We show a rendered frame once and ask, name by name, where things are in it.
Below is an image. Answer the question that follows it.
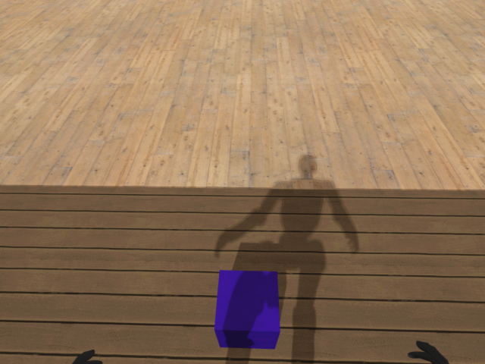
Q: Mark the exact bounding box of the robot right hand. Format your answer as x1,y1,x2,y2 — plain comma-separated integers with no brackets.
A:
408,340,449,364

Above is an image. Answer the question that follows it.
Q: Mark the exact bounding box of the carton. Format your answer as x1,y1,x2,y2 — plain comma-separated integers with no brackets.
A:
214,270,280,349

